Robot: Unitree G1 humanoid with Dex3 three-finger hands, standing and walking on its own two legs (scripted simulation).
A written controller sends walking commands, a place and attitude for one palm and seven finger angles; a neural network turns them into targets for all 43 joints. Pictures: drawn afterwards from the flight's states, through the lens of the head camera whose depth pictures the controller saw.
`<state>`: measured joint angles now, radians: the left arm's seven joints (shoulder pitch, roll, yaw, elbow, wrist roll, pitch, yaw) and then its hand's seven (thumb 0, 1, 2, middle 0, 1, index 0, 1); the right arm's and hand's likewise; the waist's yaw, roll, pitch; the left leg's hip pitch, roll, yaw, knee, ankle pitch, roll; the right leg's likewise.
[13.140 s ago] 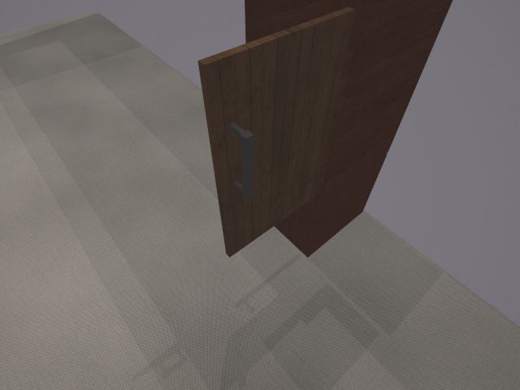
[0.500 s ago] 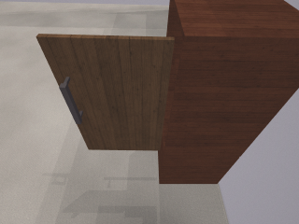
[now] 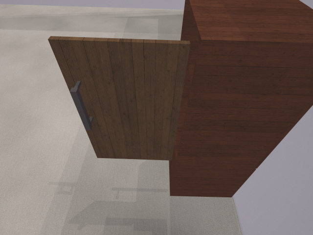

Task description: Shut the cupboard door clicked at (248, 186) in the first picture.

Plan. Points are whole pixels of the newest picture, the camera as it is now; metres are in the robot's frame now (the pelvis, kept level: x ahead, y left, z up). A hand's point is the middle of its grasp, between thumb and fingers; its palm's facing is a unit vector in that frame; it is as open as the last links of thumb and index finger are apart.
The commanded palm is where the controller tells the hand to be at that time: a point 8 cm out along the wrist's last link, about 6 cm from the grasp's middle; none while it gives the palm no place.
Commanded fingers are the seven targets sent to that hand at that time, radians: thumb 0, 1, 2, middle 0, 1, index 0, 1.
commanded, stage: come to a stop and stand still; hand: left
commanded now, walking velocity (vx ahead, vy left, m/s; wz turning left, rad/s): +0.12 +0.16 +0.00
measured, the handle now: (83, 107) +0.48 +0.29 +0.03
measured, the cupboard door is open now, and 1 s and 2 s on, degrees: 89 89 89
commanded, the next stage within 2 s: look again from close up in 1.16 s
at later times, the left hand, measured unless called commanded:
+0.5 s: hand out of the picture +0.07 +0.20 -0.17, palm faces +0.01 -0.97 -0.23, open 7.3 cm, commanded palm none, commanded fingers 0.00 0.90 0.90 -0.20 -0.30 -0.20 -0.30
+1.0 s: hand out of the picture +0.02 +0.17 -0.17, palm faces +0.03 -0.98 -0.19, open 7.4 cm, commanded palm none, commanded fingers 0.00 0.90 0.90 -0.20 -0.30 -0.20 -0.30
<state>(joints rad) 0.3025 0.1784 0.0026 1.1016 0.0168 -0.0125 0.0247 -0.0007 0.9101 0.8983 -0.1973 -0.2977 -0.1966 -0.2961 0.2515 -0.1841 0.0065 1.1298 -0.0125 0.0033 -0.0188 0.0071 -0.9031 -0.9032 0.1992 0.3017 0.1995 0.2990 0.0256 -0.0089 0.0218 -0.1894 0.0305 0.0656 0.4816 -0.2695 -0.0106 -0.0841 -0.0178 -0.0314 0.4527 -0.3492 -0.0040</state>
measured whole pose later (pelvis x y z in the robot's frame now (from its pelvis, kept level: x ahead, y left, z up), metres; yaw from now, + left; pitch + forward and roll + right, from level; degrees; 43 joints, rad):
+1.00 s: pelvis +0.03 -0.01 +0.01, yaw +0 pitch -1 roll +0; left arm 0.27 0.18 -0.01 1.12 0.01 -0.02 0.02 0.00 0.91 0.90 -0.20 -0.30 -0.20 -0.30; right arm 0.24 -0.17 0.01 1.14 -0.01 -0.02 -0.03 0.01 -0.90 -0.90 0.20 0.30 0.20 0.30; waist 0.02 -0.02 0.04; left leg -0.08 0.04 0.06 0.36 -0.25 -0.02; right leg -0.16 0.04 -0.09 0.38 -0.20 -0.07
